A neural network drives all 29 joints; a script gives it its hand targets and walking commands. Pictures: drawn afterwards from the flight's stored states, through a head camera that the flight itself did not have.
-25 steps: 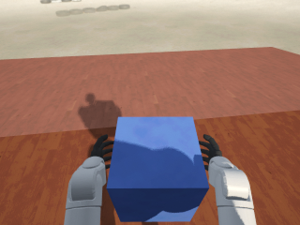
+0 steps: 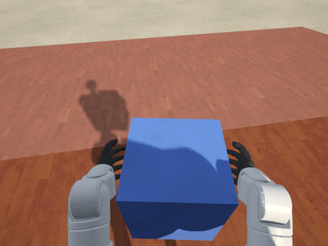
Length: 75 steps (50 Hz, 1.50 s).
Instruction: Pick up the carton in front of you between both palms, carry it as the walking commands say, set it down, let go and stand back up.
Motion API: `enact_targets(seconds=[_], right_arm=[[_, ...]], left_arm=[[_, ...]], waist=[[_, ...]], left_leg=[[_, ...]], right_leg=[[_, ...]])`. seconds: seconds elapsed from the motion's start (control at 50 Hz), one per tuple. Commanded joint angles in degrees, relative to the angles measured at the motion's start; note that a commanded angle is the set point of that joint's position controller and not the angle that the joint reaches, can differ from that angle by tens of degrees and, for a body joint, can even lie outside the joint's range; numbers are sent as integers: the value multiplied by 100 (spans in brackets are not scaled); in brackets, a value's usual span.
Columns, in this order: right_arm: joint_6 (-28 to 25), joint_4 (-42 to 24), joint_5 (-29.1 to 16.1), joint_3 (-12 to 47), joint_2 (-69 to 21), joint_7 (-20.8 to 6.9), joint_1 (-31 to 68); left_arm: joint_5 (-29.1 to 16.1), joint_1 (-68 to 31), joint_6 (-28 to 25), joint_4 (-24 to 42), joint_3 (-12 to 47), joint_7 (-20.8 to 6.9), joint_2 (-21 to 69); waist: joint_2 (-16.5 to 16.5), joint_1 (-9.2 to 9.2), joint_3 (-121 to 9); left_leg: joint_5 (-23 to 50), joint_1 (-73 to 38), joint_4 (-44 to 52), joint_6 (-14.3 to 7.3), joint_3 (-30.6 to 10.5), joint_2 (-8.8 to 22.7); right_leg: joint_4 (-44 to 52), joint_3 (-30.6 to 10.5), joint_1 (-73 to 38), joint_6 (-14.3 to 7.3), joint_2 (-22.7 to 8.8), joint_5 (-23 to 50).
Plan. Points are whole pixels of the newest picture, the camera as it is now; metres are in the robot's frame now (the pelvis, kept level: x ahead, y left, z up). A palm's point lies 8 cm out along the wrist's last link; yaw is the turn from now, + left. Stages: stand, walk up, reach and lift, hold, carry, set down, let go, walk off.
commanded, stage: carry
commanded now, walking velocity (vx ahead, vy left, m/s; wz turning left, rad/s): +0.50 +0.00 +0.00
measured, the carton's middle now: (173, 181) +0.29 -0.01 +0.01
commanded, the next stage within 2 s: none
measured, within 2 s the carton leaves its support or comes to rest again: neither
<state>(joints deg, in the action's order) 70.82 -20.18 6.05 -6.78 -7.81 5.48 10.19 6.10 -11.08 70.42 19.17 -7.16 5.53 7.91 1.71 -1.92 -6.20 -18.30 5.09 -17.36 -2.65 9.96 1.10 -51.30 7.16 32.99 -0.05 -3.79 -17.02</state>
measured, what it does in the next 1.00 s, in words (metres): walks ahead: right foot, then left foot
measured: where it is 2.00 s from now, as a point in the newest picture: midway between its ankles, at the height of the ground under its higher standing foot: (163, 118)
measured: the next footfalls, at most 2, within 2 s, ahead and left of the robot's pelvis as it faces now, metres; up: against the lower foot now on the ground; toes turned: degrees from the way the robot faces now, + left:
right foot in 0.16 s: +0.30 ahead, -0.10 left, +0.00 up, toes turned -10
left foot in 0.66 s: +0.63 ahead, +0.11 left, +0.00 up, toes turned +14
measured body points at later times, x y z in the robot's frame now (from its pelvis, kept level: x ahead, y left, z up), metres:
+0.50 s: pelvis +0.33 -0.03 +0.01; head +0.34 -0.04 +0.46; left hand +0.59 +0.15 +0.07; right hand +0.62 -0.16 +0.07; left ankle +0.43 +0.13 -0.70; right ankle +0.26 -0.09 -0.74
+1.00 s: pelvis +0.67 +0.03 +0.00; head +0.69 +0.04 +0.45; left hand +0.96 +0.19 +0.08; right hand +0.96 -0.12 +0.09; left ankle +0.59 +0.10 -0.74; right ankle +0.78 -0.12 -0.69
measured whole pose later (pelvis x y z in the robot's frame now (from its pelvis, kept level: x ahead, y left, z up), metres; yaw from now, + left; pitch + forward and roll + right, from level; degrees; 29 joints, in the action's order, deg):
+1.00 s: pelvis +0.67 +0.03 +0.00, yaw +1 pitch +4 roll -1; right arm 68.9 -22.9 5.5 -6.2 -7.8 5.2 10.1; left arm 6.7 -10.2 69.1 23.4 -6.3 5.2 7.8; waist 0.0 -0.8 -2.9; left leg -15.5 4.9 -15.8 -2.6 13.2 1.6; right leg -42.4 6.8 35.5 -0.3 -5.9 -8.7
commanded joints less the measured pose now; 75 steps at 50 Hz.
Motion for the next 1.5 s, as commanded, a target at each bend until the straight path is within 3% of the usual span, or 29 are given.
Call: enact_targets(seconds=[0.0, 0.1, 0.12, 0.14, 0.16, 0.18, 0.2, 0.24, 0.26, 0.42, 0.54, 0.62, 0.64, 0.66, 0.68, 0.7, 0.76, 0.8, 0.92, 1.04, 1.08, 1.12, 1.14, 1.16, 1.18, 1.2, 1.24, 1.34, 1.48], right_arm=[[-59, -231, -2450, 4152, -5192, -1578, 2557], [-140, -286, -2442, 4163, -5116, -1651, 2391], [-151, -313, -2427, 4178, -5097, -1654, 2379], [-171, -331, -2396, 4176, -5068, -1662, 2444], [-152, -395, -2383, 4215, -5098, -1669, 2485], [-156, -392, -2369, 4213, -5059, -1666, 2512], [-203, -259, -2334, 4234, -5173, -1655, 2489], [-330, -280, -2308, 4247, -5454, -1642, 2457], [-389, -252, -2287, 4253, -5566, -1620, 2398], [-637, -285, -1981, 4339, -5566, -1369, 1817], [-301, -701, -2180, 4339, -4927, -1347, 2070], [-64, -579, -2253, 4170, -4677, -1404, 2143], [-30, -496, -2250, 4102, -4641, -1420, 2155], [-2, -424, -2219, 4026, -4601, -1434, 2148], [-39, -241, -2191, 4006, -4649, -1462, 2239], [-37, -225, -2293, 4039, -4835, -1475, 2179], [-145, -439, -2406, 4180, -5352, -1498, 2604], [-197, -581, -2462, 4250, -5468, -1510, 2735], [-209, -667, -2475, 4247, -5125, -1567, 2549], [-146, -222, -2320, 4111, -4409, -1443, 3051], [-126, -3, -2317, 4088, -4189, -1385, 3502], [-98, 269, -2365, 4064, -4088, -1337, 3997], [-91, 444, -2369, 4004, -4034, -1318, 4256], [-73, 501, -2448, 4013, -4275, -1288, 4425], [-86, 753, -2457, 3880, -4331, -1262, 4583], [-136, 831, -2527, 3884, -4559, -1249, 4863], [-268, 958, -2607, 3862, -4977, -1222, 5337], [-551, 1366, -2540, 3721, -5348, -1079, 5982], [-572, 1725, -2438, 3476, -5218, -952, 6385]], left_arm=[[-2013, -2106, -80, 60, 4033, -1385, 5239], [-2009, -2085, -170, 245, 4138, -1382, 5277], [-2040, -2087, -185, 268, 4159, -1405, 5292], [-2078, -2123, -192, 294, 4180, -1441, 5305], [-2062, -2159, -207, 211, 4123, -1471, 5194], [-2115, -2052, -240, 79, 4173, -1501, 5314], [-2233, -2136, -261, 188, 4230, -1532, 5406], [-2376, -2304, -357, 306, 4363, -1578, 5695], [-2438, -2395, -394, 375, 4422, -1595, 5769], [-2586, -1956, -460, 575, 4486, -1754, 5370], [-2373, -1846, -204, 737, 4213, -1608, 4755], [-2255, -1992, 4, 698, 4089, -1535, 4501], [-2250, -2087, 48, 721, 4092, -1527, 4447], [-2277, -2288, 98, 764, 4107, -1527, 4377], [-2335, -2413, 149, 861, 4169, -1527, 4492], [-2328, -2465, 139, 742, 4184, -1533, 4545], [-2367, -2607, -19, 637, 4237, -1566, 5133], [-2354, -2526, -108, 604, 4251, -1540, 5329], [-2213, -2373, -206, 668, 4319, -1390, 5192], [-2345, -3236, -60, 421, 4364, -1369, 4530], [-2352, -3560, -43, 106, 4259, -1352, 4317], [-2329, -3738, -47, -332, 4017, -1331, 4168], [-2327, -3841, -38, -531, 3881, -1317, 4121], [-2283, -4072, -67, -758, 3744, -1317, 3960], [-2446, -4232, -75, -917, 3728, -1329, 4212], [-2546, -4488, -131, -913, 3766, -1350, 4472], [-2815, -5170, -257, -880, 3923, -1402, 4994], [-3120, -6243, -507, -1028, 3966, -1415, 5451], [-3021, -6452, -511, -1534, 3632, -1341, 5301]], waist=[[528, 79, -736], [924, 208, -916], [805, 289, -1241], [507, 415, -1558], [-759, 382, -1946], [-1523, 374, -1984], [-1135, 339, -1775], [-330, 295, -1586], [-292, 275, -1533], [-888, 289, -1041], [-977, 332, -387], [-964, 179, -712], [-703, 72, -1097], [77, -50, -1454], [1625, -4, -1788], [1439, 36, -1718], [5, 77, -1563], [181, 120, -1593], [541, 111, -1088], [754, -74, -512], [807, 53, -626], [371, 494, -1333], [-442, 718, -1706], [-2009, 507, -2014], [-1848, 511, -1994], [-1585, 540, -1919], [-482, 508, -1837], [-578, 439, -1985], [-855, 637, -1690]], left_leg=[[3734, -1407, 344, -408, -766, 1181], [5176, -550, -645, -94, 161, 1001], [4952, -224, -1486, 38, 367, 848], [3803, 455, -2545, 122, 300, 742], [1798, 1669, -4249, 353, 192, 277], [-769, 2816, -5485, 353, -402, -332], [-767, 3153, -6045, 159, -920, 85], [-166, 3072, -5578, 28, -1033, 528], [72, 2938, -5114, 40, -1045, 642], [926, 3131, -2571, 287, -166, 422], [1551, 2976, -1461, 173, 271, 249], [1344, 1167, -888, 32, 779, -233], [1025, -42, -900, -2, 644, -177], [207, -1040, -449, -270, -1155, 992], [19, -2271, 165, -1114, -3675, 2297], [956, -2172, 422, -1235, -3847, 2368], [2242, -1238, 244, -735, -2199, 1980], [1903, -977, 447, -515, -1585, 1767], [2463, -1114, 535, -530, -584, 1371], [3237, -1012, 162, -445, -152, 1135], [3956, -972, -450, -328, 9, 1156], [3883, -312, -2363, -46, 417, 743], [2340, 639, -3852, 58, 318, 561], [-673, 2586, -5373, 263, -146, -367], [-1127, 3205, -6289, 105, -923, -270], [-951, 3478, -6525, -60, -1076, -37], [-459, 3561, -6064, -177, -1152, 289], [-86, 3511, -4763, -56, -906, 310], [1509, 3066, -2063, 3, -271, -132]], right_leg=[[1220, 317, 592, 8, 116, 641], [2311, 1073, -1949, -195, 661, 1740], [2460, 1181, -2913, -236, 773, 1411], [2433, 735, -3903, -221, 364, 903], [2987, -2048, -4681, -850, -1346, -384], [3928, -3961, -4959, -1497, -2170, -333], [3923, -3473, -4752, -1486, -2183, 73], [3811, -2348, -3971, -1113, -1780, 1132], [3873, -1914, -3681, -938, -1643, 1193], [4118, -357, -3752, -761, -1097, 2072], [3946, 96, -3934, -670, -991, 2867], [2450, 678, -3678, -362, -793, 4268], [1458, 753, -3034, -219, -601, 3837], [41, 714, -1951, -59, -331, 2378], [-1593, 366, -71, 157, 461, -216], [-2407, -396, 469, 14, 347, -993], [-1963, -750, 403, -223, -317, -248], [-1270, -576, 134, -175, -328, 88], [632, 35, 498, 16, -168, 778], [1829, 512, 79, -252, 159, 1484], [1963, 569, -577, -404, 287, 1430], [2248, 814, -2563, -417, 651, 943], [2383, -613, -3509, -466, -357, 269], [3201, -3667, -4597, -1378, -1830, -157], [3488, -3964, -4640, -1612, -1926, 97], [3249, -3361, -4518, -1565, -1755, 969], [2977, -2377, -3973, -1333, -1488, 1873], [3090, -1490, -3683, -1334, -1276, 1974], [2582, -439, -3964, -1068, -621, 3663]])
